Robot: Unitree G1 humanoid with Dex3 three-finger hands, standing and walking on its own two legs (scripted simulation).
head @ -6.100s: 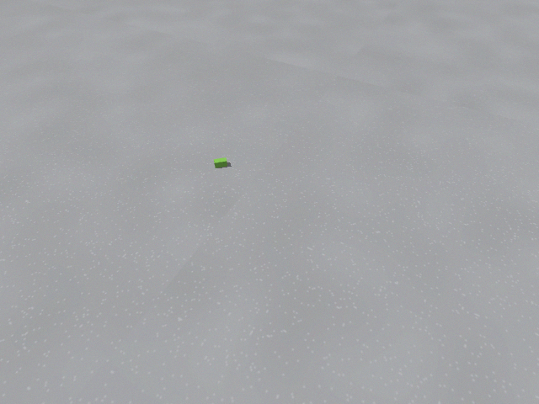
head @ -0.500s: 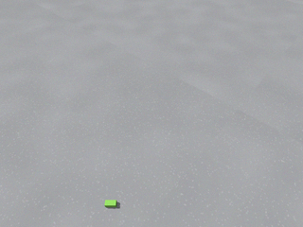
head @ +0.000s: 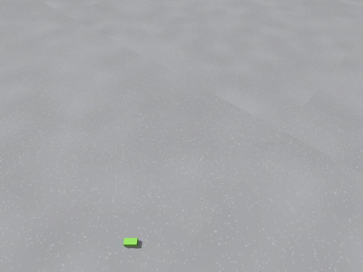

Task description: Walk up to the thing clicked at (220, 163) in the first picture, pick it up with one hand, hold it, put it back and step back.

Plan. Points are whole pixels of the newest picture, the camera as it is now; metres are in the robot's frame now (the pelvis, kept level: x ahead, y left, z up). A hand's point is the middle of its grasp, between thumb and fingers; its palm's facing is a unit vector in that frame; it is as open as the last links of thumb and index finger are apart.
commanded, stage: stand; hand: left
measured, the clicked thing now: (131, 242) +0.41 +0.26 -0.76
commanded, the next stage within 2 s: none
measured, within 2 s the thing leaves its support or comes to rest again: neither
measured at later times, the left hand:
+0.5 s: hand out of the picture +0.05 +0.25 -0.16, palm faces -0.02 -0.94 -0.33, open 7.4 cm
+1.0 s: hand out of the picture +0.06 +0.24 -0.16, palm faces -0.02 -0.94 -0.33, open 7.4 cm
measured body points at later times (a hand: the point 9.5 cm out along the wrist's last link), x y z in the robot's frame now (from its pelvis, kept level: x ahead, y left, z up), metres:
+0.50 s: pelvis -0.01 -0.01 +0.00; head -0.01 +0.00 +0.45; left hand +0.05 +0.30 -0.13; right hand +0.06 -0.31 -0.13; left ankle +0.01 +0.11 -0.75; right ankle -0.02 -0.14 -0.75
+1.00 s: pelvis -0.01 -0.01 +0.00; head +0.00 -0.01 +0.45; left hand +0.06 +0.29 -0.13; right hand +0.07 -0.31 -0.13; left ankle +0.01 +0.11 -0.75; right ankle -0.02 -0.14 -0.75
